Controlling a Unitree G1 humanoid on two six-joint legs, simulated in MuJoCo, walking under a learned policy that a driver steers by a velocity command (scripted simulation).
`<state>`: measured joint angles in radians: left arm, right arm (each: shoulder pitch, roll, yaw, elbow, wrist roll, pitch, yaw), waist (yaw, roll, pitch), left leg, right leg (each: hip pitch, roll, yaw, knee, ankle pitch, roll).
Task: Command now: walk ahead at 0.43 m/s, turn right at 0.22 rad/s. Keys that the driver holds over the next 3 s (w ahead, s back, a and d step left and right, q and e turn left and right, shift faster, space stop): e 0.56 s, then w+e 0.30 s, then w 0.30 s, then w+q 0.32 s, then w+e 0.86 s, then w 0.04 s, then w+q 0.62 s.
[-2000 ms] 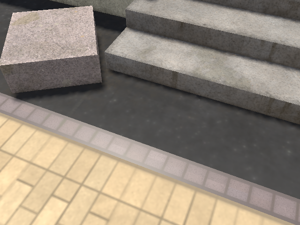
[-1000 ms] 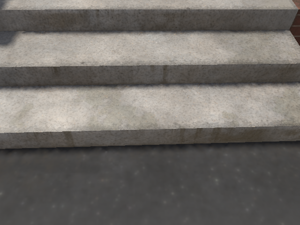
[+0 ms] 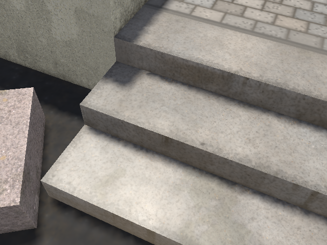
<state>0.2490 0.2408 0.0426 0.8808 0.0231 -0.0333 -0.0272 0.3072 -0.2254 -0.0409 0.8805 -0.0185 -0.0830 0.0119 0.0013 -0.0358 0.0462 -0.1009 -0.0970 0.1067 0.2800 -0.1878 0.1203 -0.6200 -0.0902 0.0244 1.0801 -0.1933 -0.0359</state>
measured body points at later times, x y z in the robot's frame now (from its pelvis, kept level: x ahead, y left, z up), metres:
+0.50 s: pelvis +0.14 -0.02 -0.01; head +0.18 -0.04 +0.44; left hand +0.26 +0.24 -0.14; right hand +0.21 -0.29 -0.15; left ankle +0.19 +0.13 -0.66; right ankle +0.19 -0.08 -0.75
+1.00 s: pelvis +0.23 +0.01 +0.00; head +0.25 +0.04 +0.44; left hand +0.47 +0.16 -0.14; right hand +0.11 -0.22 -0.12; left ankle +0.20 +0.11 -0.75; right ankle +0.16 -0.12 -0.58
